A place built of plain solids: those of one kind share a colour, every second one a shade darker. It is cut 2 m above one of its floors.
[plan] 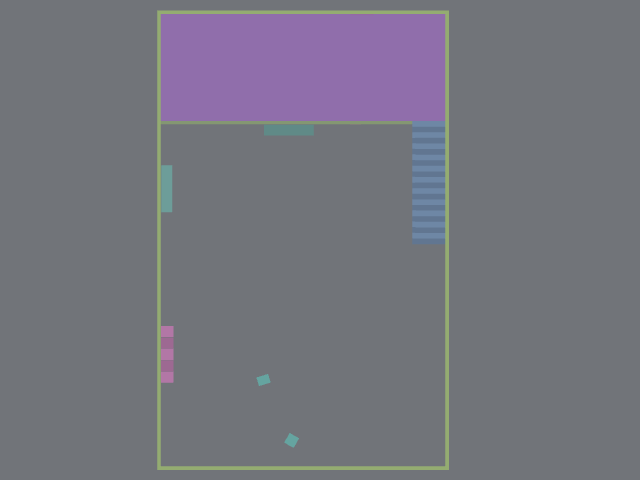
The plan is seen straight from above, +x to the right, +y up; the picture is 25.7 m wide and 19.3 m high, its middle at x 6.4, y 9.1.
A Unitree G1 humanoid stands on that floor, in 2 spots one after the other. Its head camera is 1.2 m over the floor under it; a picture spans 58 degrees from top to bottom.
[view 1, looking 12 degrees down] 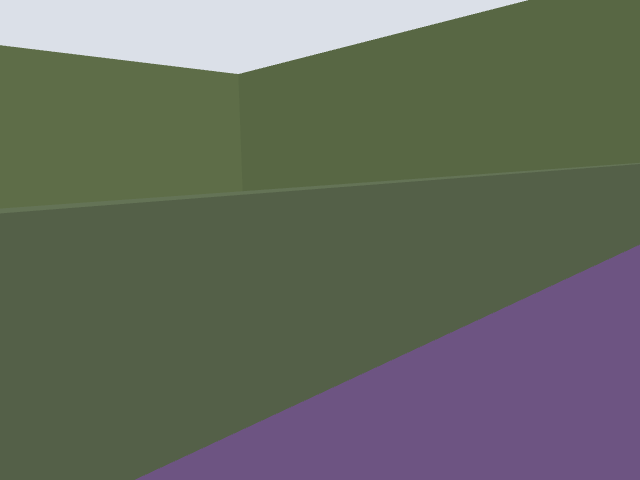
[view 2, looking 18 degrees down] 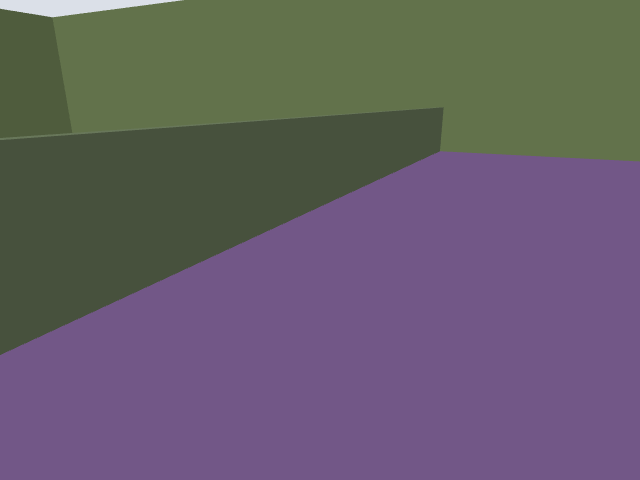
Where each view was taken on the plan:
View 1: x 8.84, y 15.38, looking -130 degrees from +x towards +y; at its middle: piece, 2.00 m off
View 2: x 10.84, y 16.13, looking -153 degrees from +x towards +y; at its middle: gal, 3.88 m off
